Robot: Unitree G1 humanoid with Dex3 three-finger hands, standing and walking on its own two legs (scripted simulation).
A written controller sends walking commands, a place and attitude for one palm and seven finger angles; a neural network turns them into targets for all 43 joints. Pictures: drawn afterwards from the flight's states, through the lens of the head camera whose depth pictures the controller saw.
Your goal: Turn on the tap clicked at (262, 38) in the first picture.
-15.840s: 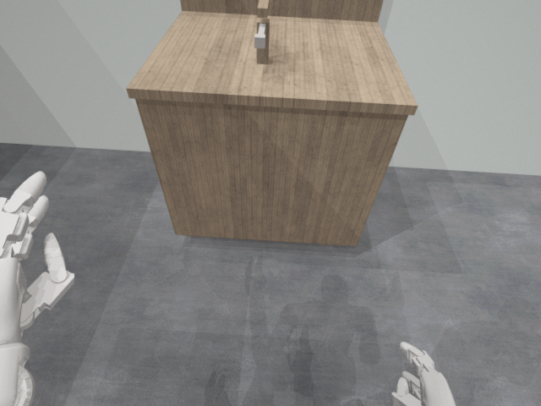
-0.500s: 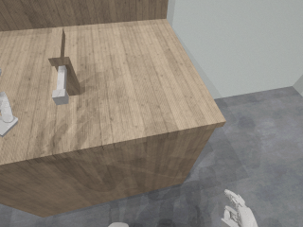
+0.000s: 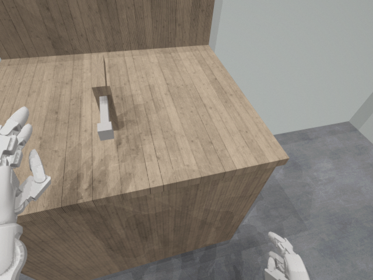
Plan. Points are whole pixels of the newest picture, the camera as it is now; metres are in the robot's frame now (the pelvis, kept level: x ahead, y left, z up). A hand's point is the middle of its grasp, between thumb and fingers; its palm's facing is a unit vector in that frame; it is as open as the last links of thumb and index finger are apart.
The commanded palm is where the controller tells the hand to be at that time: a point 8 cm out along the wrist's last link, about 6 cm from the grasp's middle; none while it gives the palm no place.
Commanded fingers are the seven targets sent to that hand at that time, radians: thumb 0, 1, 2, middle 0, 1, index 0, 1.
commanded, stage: come to a stop and stand still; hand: left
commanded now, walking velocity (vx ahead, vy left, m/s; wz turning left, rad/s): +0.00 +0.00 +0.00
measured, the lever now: (105, 131) +0.36 +0.22 +0.12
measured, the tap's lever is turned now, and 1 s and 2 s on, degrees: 0 0 0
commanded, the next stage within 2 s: look again from close up in 0.34 s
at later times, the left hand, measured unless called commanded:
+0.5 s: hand (35, 177) +0.22 +0.28 +0.15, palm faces +0.40 -0.85 -0.34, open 7.4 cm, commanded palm +0.16 +0.31 +0.17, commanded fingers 0.00 0.90 0.90 -0.20 -0.30 -0.20 -0.30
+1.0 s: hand (47, 177) +0.22 +0.26 +0.16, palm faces +0.41 -0.84 -0.36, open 7.4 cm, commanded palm +0.16 +0.28 +0.17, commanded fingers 0.00 0.90 0.90 -0.20 -0.30 -0.20 -0.30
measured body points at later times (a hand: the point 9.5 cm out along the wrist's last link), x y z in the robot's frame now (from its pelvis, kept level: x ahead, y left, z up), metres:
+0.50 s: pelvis +0.01 +0.02 +0.00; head +0.03 +0.05 +0.45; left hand +0.19 +0.32 +0.17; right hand +0.19 -0.19 -0.07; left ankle +0.02 +0.07 -0.74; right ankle +0.02 -0.12 -0.74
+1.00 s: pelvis +0.01 +0.00 +0.00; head +0.02 +0.02 +0.45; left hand +0.19 +0.30 +0.18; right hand +0.19 -0.22 -0.07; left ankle +0.02 +0.07 -0.74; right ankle +0.02 -0.12 -0.74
